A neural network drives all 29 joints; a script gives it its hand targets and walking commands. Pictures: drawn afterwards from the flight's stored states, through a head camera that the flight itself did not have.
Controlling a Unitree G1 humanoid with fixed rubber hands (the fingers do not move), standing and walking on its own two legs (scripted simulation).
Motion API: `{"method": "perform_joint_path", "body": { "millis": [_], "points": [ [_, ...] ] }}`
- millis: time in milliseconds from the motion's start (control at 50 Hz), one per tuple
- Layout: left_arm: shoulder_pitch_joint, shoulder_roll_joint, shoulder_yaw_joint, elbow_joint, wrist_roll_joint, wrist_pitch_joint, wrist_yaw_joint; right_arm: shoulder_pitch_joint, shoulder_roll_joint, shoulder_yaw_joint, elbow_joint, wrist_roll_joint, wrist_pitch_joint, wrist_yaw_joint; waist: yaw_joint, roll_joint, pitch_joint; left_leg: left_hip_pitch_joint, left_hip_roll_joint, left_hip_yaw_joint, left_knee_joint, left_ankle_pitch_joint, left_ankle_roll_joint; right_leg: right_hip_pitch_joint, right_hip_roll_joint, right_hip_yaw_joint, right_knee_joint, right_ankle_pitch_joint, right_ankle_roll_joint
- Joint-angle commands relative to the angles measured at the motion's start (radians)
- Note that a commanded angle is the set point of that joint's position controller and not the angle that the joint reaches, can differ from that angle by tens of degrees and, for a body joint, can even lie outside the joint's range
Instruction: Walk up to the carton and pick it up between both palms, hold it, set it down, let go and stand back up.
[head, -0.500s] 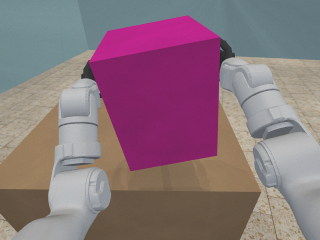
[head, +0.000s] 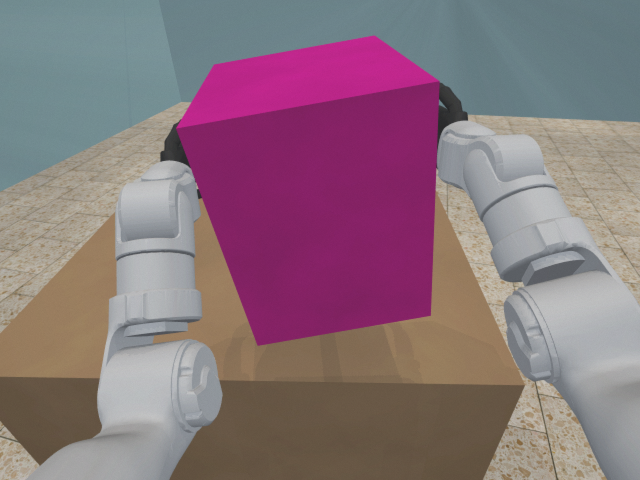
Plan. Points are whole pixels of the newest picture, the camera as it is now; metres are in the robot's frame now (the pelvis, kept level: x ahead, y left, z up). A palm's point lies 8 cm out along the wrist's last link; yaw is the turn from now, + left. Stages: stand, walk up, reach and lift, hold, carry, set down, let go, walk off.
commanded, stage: hold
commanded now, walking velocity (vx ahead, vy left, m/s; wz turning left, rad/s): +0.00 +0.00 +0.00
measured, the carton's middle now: (318, 185) +0.41 -0.01 +0.25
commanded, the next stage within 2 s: none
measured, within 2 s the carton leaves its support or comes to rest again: neither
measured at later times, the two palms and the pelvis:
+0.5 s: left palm (183, 176) +0.37 +0.15 +0.29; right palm (455, 140) +0.37 -0.16 +0.32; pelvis +0.00 +0.00 +0.00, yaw -1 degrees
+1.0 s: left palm (179, 176) +0.37 +0.15 +0.29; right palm (450, 140) +0.37 -0.16 +0.32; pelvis +0.00 +0.00 +0.00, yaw +0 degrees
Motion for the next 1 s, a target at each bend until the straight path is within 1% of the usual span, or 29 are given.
{"method": "perform_joint_path", "body": {
  "millis": [0,20,80,120,140,200,220,280,300,340,380,440,460,480,500,560,580,600,640,680,700,740,780,800,860,880,920,940,980],
  "points": [
    [-0.967,-0.533,-0.391,-0.212,-0.221,-0.121,-0.142,-0.765,0.693,0.127,-0.334,0.16,-0.021,0.16,-0.005,0.03,-0.385,0.198,-0.065,-0.071,-0.017,0.137,-0.048,0.023,0.057,0.106,-0.014,0.192,0.072],
    [-0.952,-0.53,-0.389,-0.195,-0.218,-0.118,-0.141,-0.753,0.684,0.127,-0.317,0.161,-0.019,0.16,-0.008,0.03,-0.368,0.201,-0.064,-0.071,-0.018,0.138,-0.049,0.015,0.057,0.107,-0.015,0.193,0.072],
    [-0.927,-0.509,-0.356,-0.147,-0.208,-0.119,-0.149,-0.767,0.695,0.137,-0.319,0.155,-0.026,0.155,0.013,-0.014,-0.36,0.18,-0.07,-0.062,-0.02,0.127,-0.032,0.024,0.052,0.108,-0.018,0.199,0.082],
    [-0.942,-0.539,-0.402,-0.206,-0.232,-0.126,-0.145,-0.749,0.691,0.14,-0.329,0.174,-0.026,0.155,-0.012,0.03,-0.394,0.211,-0.065,-0.07,-0.007,0.184,-0.054,0.027,0.059,0.109,-0.01,0.232,0.074],
    [-0.949,-0.532,-0.393,-0.213,-0.23,-0.125,-0.141,-0.753,0.696,0.152,-0.341,0.182,-0.025,0.156,-0.003,0.026,-0.405,0.218,-0.068,-0.069,-0.001,0.196,-0.054,0.031,0.061,0.107,-0.013,0.233,0.075],
    [-0.928,-0.512,-0.364,-0.154,-0.203,-0.116,-0.147,-0.74,0.676,0.123,-0.282,0.158,-0.018,0.154,-0.003,0.017,-0.327,0.183,-0.068,-0.066,-0.02,0.13,-0.044,0.004,0.051,0.111,-0.023,0.191,0.077],
    [-0.919,-0.518,-0.368,-0.155,-0.209,-0.116,-0.15,-0.75,0.681,0.121,-0.311,0.154,-0.025,0.154,-0.003,0.01,-0.349,0.181,-0.068,-0.064,-0.022,0.122,-0.042,0.014,0.051,0.114,-0.024,0.191,0.075],
    [-0.962,-0.546,-0.404,-0.219,-0.237,-0.122,-0.141,-0.753,0.675,0.128,-0.325,0.178,-0.025,0.162,-0.016,0.054,-0.403,0.207,-0.062,-0.073,-0.01,0.161,-0.063,0.015,0.06,0.106,-0.014,0.198,0.069],
    [-0.979,-0.544,-0.404,-0.228,-0.235,-0.123,-0.135,-0.766,0.675,0.129,-0.324,0.181,-0.027,0.166,-0.011,0.061,-0.405,0.211,-0.062,-0.074,-0.006,0.165,-0.063,0.007,0.061,0.104,-0.012,0.195,0.069],
    [-0.982,-0.522,-0.378,-0.198,-0.223,-0.123,-0.134,-0.741,0.689,0.127,-0.267,0.171,-0.018,0.169,-0.001,0.041,-0.355,0.188,-0.066,-0.068,-0.017,0.128,-0.052,-0.005,0.054,0.107,-0.014,0.172,0.076],
    [-0.967,-0.516,-0.352,-0.16,-0.209,-0.122,-0.136,-0.759,0.699,0.125,-0.257,0.165,-0.02,0.174,0.018,0.022,-0.336,0.169,-0.064,-0.068,-0.028,0.1,-0.038,-0.01,0.052,0.111,-0.02,0.153,0.073],
    [-0.94,-0.504,-0.339,-0.125,-0.207,-0.124,-0.143,-0.791,0.707,0.129,-0.311,0.159,-0.033,0.161,0.023,-0.024,-0.373,0.176,-0.072,-0.062,-0.018,0.114,-0.025,0.016,0.051,0.115,-0.022,0.19,0.084],
    [-0.933,-0.499,-0.332,-0.133,-0.198,-0.127,-0.144,-0.773,0.709,0.134,-0.287,0.164,-0.029,0.157,0.021,-0.015,-0.358,0.181,-0.074,-0.064,-0.017,0.134,-0.026,0.026,0.047,0.116,-0.022,0.211,0.084],
    [-0.939,-0.509,-0.349,-0.153,-0.212,-0.13,-0.147,-0.78,0.719,0.146,-0.322,0.175,-0.034,0.152,0.017,-0.014,-0.403,0.194,-0.076,-0.064,-0.006,0.162,-0.029,0.041,0.05,0.115,-0.015,0.24,0.088],
    [-0.943,-0.517,-0.37,-0.163,-0.228,-0.131,-0.147,-0.789,0.71,0.139,-0.359,0.178,-0.036,0.148,-0.001,-0.002,-0.433,0.211,-0.077,-0.067,0.003,0.169,-0.036,0.04,0.05,0.114,-0.016,0.25,0.089],
    [-0.956,-0.51,-0.362,-0.157,-0.224,-0.129,-0.146,-0.771,0.693,0.121,-0.325,0.169,-0.025,0.149,-0.005,0.012,-0.369,0.194,-0.073,-0.068,-0.01,0.136,-0.043,0.007,0.052,0.108,-0.022,0.2,0.083],
    [-0.968,-0.515,-0.368,-0.13,-0.218,-0.129,-0.147,-0.76,0.675,0.095,-0.269,0.151,-0.021,0.152,-0.02,0.031,-0.316,0.178,-0.068,-0.07,-0.02,0.096,-0.049,-0.027,0.048,0.108,-0.028,0.156,0.077],
    [-0.976,-0.524,-0.367,-0.151,-0.22,-0.132,-0.147,-0.764,0.685,0.096,-0.279,0.149,-0.026,0.156,-0.008,0.035,-0.338,0.179,-0.067,-0.068,-0.024,0.092,-0.047,-0.018,0.049,0.107,-0.026,0.14,0.073],
    [-0.945,-0.523,-0.36,-0.115,-0.214,-0.127,-0.146,-0.787,0.676,0.096,-0.301,0.144,-0.032,0.159,-0.004,0.022,-0.342,0.172,-0.066,-0.07,-0.028,0.08,-0.041,-0.005,0.051,0.109,-0.033,0.137,0.069],
    [-0.947,-0.535,-0.369,-0.137,-0.219,-0.131,-0.146,-0.771,0.674,0.096,-0.293,0.148,-0.027,0.156,-0.018,0.027,-0.362,0.193,-0.062,-0.076,-0.021,0.122,-0.049,0.015,0.06,0.102,-0.023,0.178,0.07],
    [-0.958,-0.537,-0.369,-0.148,-0.221,-0.131,-0.147,-0.763,0.673,0.1,-0.279,0.157,-0.025,0.157,-0.016,0.04,-0.355,0.196,-0.062,-0.075,-0.018,0.138,-0.055,0.012,0.059,0.103,-0.02,0.18,0.069],
    [-0.964,-0.524,-0.369,-0.167,-0.227,-0.132,-0.148,-0.76,0.677,0.116,-0.292,0.165,-0.024,0.156,-0.012,0.033,-0.385,0.196,-0.07,-0.072,-0.006,0.169,-0.055,0.031,0.055,0.107,-0.013,0.217,0.077],
    [-0.953,-0.517,-0.354,-0.13,-0.219,-0.128,-0.148,-0.782,0.682,0.118,-0.296,0.165,-0.027,0.157,0.002,0.019,-0.352,0.175,-0.07,-0.07,-0.014,0.129,-0.046,0.011,0.053,0.106,-0.022,0.177,0.077],
    [-0.953,-0.527,-0.364,-0.143,-0.226,-0.131,-0.146,-0.79,0.684,0.112,-0.317,0.162,-0.032,0.157,-0.003,0.021,-0.378,0.182,-0.069,-0.072,-0.015,0.126,-0.045,0.01,0.054,0.106,-0.02,0.176,0.076],
    [-0.94,-0.514,-0.364,-0.177,-0.214,-0.129,-0.139,-0.74,0.685,0.136,-0.296,0.181,-0.025,0.156,0.002,0.036,-0.38,0.214,-0.07,-0.075,0.001,0.185,-0.053,0.028,0.056,0.107,-0.011,0.228,0.08],
    [-0.934,-0.515,-0.365,-0.193,-0.213,-0.125,-0.141,-0.729,0.686,0.14,-0.288,0.183,-0.022,0.156,-0.002,0.026,-0.38,0.212,-0.067,-0.074,0.0,0.192,-0.053,0.035,0.06,0.106,-0.008,0.24,0.08],
    [-0.941,-0.515,-0.355,-0.15,-0.208,-0.12,-0.147,-0.748,0.67,0.114,-0.27,0.165,-0.024,0.16,0.002,0.029,-0.323,0.176,-0.063,-0.071,-0.021,0.125,-0.049,0.003,0.055,0.107,-0.021,0.168,0.073],
    [-0.959,-0.535,-0.386,-0.191,-0.226,-0.125,-0.146,-0.754,0.676,0.113,-0.296,0.168,-0.029,0.163,-0.009,0.048,-0.377,0.185,-0.06,-0.074,-0.017,0.135,-0.057,0.01,0.058,0.107,-0.013,0.179,0.071],
    [-0.942,-0.53,-0.378,-0.187,-0.228,-0.125,-0.141,-0.758,0.685,0.132,-0.323,0.172,-0.03,0.162,0.001,0.027,-0.385,0.2,-0.065,-0.073,-0.004,0.173,-0.051,0.024,0.06,0.107,-0.011,0.223,0.076]
  ]
}}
